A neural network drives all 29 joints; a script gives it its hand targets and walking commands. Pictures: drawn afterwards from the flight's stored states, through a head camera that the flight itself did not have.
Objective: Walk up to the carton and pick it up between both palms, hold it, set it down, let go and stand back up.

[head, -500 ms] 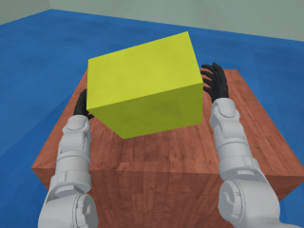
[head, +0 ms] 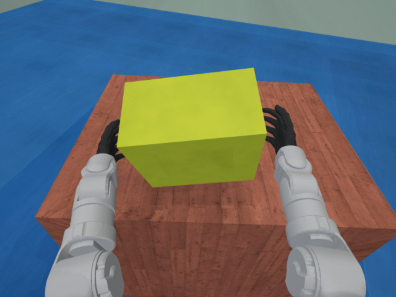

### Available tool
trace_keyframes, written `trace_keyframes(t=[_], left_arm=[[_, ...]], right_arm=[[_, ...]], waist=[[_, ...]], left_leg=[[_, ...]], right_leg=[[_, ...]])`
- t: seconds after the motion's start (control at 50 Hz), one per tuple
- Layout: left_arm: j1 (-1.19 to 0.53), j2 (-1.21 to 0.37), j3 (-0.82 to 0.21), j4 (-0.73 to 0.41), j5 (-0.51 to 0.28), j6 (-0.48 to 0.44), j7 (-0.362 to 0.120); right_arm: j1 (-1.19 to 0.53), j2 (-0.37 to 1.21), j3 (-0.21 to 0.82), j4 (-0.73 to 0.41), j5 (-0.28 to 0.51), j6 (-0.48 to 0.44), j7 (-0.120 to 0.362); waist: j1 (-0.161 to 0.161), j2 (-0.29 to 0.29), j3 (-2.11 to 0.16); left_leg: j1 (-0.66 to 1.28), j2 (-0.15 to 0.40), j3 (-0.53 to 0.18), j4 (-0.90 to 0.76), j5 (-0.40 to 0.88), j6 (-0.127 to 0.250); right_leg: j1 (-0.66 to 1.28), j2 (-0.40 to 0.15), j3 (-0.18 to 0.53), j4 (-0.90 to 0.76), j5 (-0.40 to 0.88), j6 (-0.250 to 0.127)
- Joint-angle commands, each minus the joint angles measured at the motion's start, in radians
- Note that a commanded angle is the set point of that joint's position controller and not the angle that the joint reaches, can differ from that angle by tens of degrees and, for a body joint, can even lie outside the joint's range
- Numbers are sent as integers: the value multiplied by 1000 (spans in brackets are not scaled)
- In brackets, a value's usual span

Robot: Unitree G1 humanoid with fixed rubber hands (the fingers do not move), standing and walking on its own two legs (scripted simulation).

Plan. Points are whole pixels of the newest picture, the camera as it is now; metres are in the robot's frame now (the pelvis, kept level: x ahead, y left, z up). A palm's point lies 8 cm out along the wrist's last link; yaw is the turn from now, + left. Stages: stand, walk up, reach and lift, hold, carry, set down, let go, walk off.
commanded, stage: set down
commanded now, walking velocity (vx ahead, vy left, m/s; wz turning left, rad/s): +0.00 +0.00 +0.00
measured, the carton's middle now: (196, 136) +0.48 -0.01 +0.09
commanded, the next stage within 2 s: none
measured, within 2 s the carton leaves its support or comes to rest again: neither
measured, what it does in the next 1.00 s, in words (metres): stands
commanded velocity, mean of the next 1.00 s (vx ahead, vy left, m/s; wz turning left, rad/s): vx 0.00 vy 0.00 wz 0.00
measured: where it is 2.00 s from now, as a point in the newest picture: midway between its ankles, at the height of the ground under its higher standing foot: outside the picture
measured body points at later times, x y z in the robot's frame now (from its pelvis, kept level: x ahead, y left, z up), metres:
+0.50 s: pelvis -0.01 +0.00 +0.00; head +0.04 +0.00 +0.45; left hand +0.42 +0.16 +0.07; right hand +0.40 -0.21 +0.09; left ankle -0.03 +0.11 -0.75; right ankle -0.01 -0.11 -0.75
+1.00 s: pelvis +0.00 +0.00 +0.00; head +0.07 -0.01 +0.44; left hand +0.44 +0.15 +0.06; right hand +0.42 -0.22 +0.08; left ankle -0.03 +0.11 -0.75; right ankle -0.01 -0.11 -0.75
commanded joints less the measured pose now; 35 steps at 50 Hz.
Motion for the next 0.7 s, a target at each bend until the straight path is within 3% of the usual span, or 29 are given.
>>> trace_keyframes(t=[0.0,0.02,0.04,0.06,0.08,0.1,0.14,0.16,0.18,0.22,0.24,0.26,0.28,0.3,0.32,0.38,0.4,0.44,0.46,0.48,0.52,0.54,0.58,0.6,0.64,0.66,0.68], left_arm=[[-872,-431,-440,-404,-150,-120,-69],[-927,-478,-504,-425,-188,-155,-41],[-1000,-508,-578,-518,-220,-198,-2],[-948,-500,-556,-476,-200,-216,23],[-887,-498,-549,-415,-201,-220,39],[-828,-457,-538,-362,-188,-223,42],[-736,-402,-397,-117,-96,-200,2],[-683,-352,-334,-2,-58,-169,-32],[-614,-311,-245,107,-1,-134,-71],[-563,-274,-114,193,43,-77,-134],[-562,-266,-79,199,50,-59,-155],[-583,-260,-44,169,61,-54,-160],[-596,-272,-47,145,57,-44,-169],[-621,-290,-44,118,49,-45,-164],[-662,-310,-85,52,27,-62,-152],[-824,-387,-224,-84,-66,-159,-94],[-899,-439,-317,-152,-104,-205,-72],[-975,-467,-420,-245,-162,-292,-9],[-963,-439,-399,-202,-142,-315,12],[-923,-459,-404,-146,-131,-329,25],[-841,-445,-366,-14,-108,-333,27],[-821,-428,-358,38,-96,-332,12],[-709,-381,-267,167,-46,-297,-36],[-670,-391,-250,177,-42,-273,-60],[-614,-323,-152,205,7,-231,-98],[-620,-307,-133,206,19,-213,-111],[-592,-287,-77,227,38,-189,-124]], right_arm=[[-595,428,293,-85,2,-112,180],[-630,446,284,-115,-20,-153,184],[-621,455,291,-103,-38,-189,192],[-588,448,263,-40,-64,-211,202],[-591,453,257,-80,-66,-231,212],[-566,444,263,-104,-74,-236,200],[-580,429,214,-103,-124,-187,191],[-559,414,221,-66,-116,-151,190],[-544,406,194,-16,-117,-102,189],[-465,394,164,63,-106,-17,195],[-485,371,146,66,-108,7,195],[-472,366,145,78,-95,32,199],[-475,355,131,100,-86,53,202],[-510,327,140,82,-72,47,208],[-545,328,145,47,-79,23,213],[-636,395,181,-67,-98,-78,222],[-664,439,190,-118,-104,-125,221],[-688,462,219,-139,-126,-203,228],[-665,447,193,-98,-148,-220,230],[-639,447,177,-68,-161,-236,233],[-603,456,166,-50,-197,-245,218],[-591,449,157,-53,-187,-239,209],[-499,461,168,35,-180,-181,203],[-464,461,177,52,-157,-158,197],[-397,443,176,122,-144,-93,194],[-396,409,153,175,-133,-60,194],[-389,391,168,194,-108,-35,194]], waist=[[6,113,-637],[-11,155,-773],[-9,208,-916],[30,206,-907],[52,161,-955],[39,138,-956],[16,31,-746],[19,-23,-594],[35,-59,-416],[64,-125,-128],[61,-132,-81],[83,-113,-86],[68,-99,-42],[87,-71,-60],[80,-42,-129],[69,-4,-446],[40,30,-656],[53,80,-972],[73,96,-993],[67,115,-1024],[67,60,-999],[46,48,-936],[41,0,-652],[36,-23,-559],[49,-53,-322],[37,-41,-217],[62,-60,-147]], left_leg=[[160,12,81,61,591,-90],[271,27,58,99,674,-109],[397,50,30,141,820,-121],[456,66,30,177,920,-124],[402,64,48,192,894,-115],[322,44,68,199,865,-107],[138,11,101,117,574,-57],[10,-10,133,63,429,-42],[-105,-24,149,-12,252,-3],[-272,-26,163,-148,-11,57],[-262,-21,150,-172,-25,62],[-251,-21,154,-169,-8,60],[-222,-21,153,-163,1,54],[-197,-18,149,-150,55,43],[-169,-12,147,-129,93,31],[-92,-7,133,-42,263,-10],[-53,-7,123,-5,329,-30],[74,19,98,68,527,-60],[125,26,94,89,564,-53],[162,30,94,102,590,-59],[152,24,113,126,612,-43],[85,10,132,116,556,-44],[-18,2,151,60,456,-16],[-76,-10,160,33,398,-3],[-163,-19,159,-38,273,17],[-161,-20,154,-54,257,16],[-175,-24,159,-67,221,27]], right_leg=[[141,4,-126,103,576,61],[19,15,-143,79,500,47],[-147,26,-170,70,437,34],[-274,24,-173,4,363,-13],[-258,20,-161,-29,374,-41],[-137,11,-136,-24,494,-46],[63,-4,-114,65,592,48],[205,-23,-92,82,639,72],[296,-45,-71,84,638,97],[395,-81,-40,77,533,135],[368,-83,-42,69,497,137],[348,-79,-40,73,474,135],[287,-70,-42,61,429,126],[250,-58,-46,60,429,114],[228,-48,-60,75,445,103],[236,-32,-66,116,585,80],[222,-24,-76,125,622,69],[79,-9,-114,129,615,63],[-24,-8,-117,109,554,54],[-101,-2,-119,88,493,43],[-70,-9,-114,98,593,49],[23,-16,-103,104,654,54],[146,-40,-84,130,736,88],[233,-49,-67,139,796,104],[358,-58,-53,143,799,119],[333,-62,-49,138,782,125],[315,-58,-47,128,738,123]])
